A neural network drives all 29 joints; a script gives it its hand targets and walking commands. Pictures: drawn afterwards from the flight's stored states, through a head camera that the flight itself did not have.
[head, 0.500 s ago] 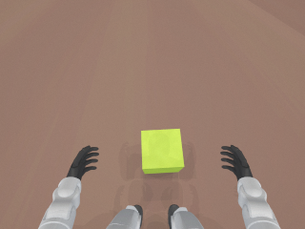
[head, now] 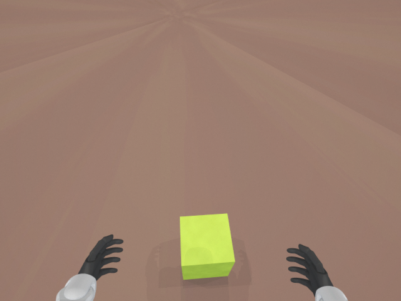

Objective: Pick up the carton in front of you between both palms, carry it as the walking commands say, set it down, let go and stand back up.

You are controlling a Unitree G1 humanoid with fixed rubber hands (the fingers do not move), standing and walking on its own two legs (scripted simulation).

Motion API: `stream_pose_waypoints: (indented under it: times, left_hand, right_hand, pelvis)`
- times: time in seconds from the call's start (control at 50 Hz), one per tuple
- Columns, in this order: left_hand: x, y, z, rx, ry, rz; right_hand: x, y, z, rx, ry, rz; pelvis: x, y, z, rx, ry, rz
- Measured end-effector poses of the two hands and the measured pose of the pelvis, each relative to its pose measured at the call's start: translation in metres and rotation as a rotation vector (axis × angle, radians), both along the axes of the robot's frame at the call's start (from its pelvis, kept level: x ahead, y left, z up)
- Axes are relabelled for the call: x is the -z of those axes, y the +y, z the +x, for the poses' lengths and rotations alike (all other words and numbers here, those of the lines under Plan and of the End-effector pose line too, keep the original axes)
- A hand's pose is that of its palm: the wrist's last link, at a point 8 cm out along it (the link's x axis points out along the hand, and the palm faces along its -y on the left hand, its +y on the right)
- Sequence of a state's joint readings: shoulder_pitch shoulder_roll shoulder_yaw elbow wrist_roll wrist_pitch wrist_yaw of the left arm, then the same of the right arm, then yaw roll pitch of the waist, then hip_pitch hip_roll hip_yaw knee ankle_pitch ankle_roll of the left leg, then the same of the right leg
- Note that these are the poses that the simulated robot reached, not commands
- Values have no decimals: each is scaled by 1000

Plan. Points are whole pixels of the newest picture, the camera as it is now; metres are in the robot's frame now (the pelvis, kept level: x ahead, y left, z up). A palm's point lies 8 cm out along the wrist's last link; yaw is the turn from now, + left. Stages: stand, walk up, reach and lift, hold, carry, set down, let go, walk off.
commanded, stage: let go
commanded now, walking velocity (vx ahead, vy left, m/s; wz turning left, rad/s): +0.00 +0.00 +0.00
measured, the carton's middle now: (204, 247) +0.41 -0.02 -0.65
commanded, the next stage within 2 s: stand in 0.16 s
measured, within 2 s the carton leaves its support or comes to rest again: neither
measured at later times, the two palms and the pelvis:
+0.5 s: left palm (61, 290) +0.14 +0.29 -0.09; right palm (346, 297) +0.14 -0.29 -0.08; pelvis +0.01 +0.00 +0.00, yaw +1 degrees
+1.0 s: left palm out of the picture +0.12 +0.30 -0.10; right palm out of the picture +0.12 -0.29 -0.09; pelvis +0.01 +0.00 +0.00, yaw +1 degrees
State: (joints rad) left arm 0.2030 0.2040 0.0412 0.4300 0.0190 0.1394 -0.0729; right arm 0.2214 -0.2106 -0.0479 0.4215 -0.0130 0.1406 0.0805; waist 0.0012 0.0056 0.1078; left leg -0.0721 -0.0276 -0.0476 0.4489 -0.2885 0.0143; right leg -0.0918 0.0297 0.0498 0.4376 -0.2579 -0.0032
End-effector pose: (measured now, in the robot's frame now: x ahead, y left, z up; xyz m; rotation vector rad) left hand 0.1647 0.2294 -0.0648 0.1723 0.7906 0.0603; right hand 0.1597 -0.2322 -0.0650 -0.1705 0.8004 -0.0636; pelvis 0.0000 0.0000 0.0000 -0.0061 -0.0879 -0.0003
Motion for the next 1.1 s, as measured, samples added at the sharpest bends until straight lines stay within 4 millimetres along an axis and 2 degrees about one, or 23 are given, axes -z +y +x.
stream_pose_waypoints:
  times: [0.18,0.32,0.42,0.76,1.1]
  left_hand:
    - [-1,6,-5,-32,16,48]
    - [15,42,-17,-64,58,155]
    - [22,55,-25,-70,105,185]
    - [31,61,-31,-80,182,191]
    - [32,69,-54,-100,243,204]
  right_hand:
    - [7,-1,-4,3,-1,-24]
    - [16,-35,-14,26,61,-158]
    - [16,-52,-16,41,90,-202]
    - [23,-56,-21,46,156,-213]
    - [26,-65,-42,52,214,-226]
  pelvis:
    - [3,0,-1,-13,-4,-1]
    - [5,0,3,-12,64,-1]
    - [5,0,8,-13,79,-2]
    - [1,0,15,-13,73,0]
    - [-3,-1,6,-13,57,2]
